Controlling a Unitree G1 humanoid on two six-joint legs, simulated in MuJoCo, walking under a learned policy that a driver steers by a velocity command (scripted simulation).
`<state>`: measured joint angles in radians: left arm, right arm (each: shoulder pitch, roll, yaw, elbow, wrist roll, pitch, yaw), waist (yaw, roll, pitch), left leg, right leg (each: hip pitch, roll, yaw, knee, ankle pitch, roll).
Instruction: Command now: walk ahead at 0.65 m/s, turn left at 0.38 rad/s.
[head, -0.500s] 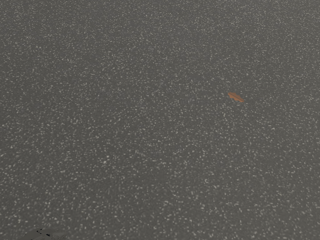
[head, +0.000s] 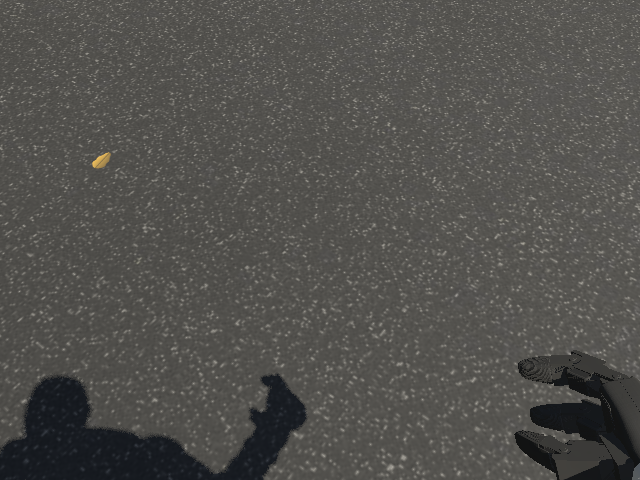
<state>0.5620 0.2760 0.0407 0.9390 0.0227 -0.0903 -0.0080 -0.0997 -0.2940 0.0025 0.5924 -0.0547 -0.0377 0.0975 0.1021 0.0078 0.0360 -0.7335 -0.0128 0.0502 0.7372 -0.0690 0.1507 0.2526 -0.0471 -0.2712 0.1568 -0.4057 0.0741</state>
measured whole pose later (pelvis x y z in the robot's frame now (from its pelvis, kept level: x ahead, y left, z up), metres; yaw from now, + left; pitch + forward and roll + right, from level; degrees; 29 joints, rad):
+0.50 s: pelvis +0.27 +0.01 +0.02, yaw +10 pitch +1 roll +1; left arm 0.08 0.25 0.01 0.74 0.01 0.02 0.03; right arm 0.35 -0.27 -0.05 0.92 -0.02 -0.02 -0.01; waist -0.07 -0.03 0.07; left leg -0.13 -0.17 -0.09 0.43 -0.29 0.12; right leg -0.51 -0.01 0.02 0.72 -0.22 0.00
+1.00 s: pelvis +0.33 +0.03 +0.03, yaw +37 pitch +1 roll +0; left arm 0.29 0.36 0.08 0.74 0.04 0.01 0.01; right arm 0.12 -0.31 -0.07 0.69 -0.02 0.07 0.12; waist 0.04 -0.05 0.00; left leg -0.34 0.06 0.10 0.72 -0.42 0.05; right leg -0.14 -0.15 -0.34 0.40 -0.24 0.03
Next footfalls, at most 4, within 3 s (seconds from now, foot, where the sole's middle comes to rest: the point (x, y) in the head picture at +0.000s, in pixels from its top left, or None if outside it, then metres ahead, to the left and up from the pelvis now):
0.06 left None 0.25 0.06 -0.75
0.56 right None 0.43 -0.07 -0.75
1.06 left None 0.29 0.14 -0.75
1.46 right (199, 339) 0.71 0.37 -0.75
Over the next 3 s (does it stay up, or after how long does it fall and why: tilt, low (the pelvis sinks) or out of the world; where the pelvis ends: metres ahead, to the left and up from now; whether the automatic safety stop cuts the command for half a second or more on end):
stays up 0.25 1.55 0.01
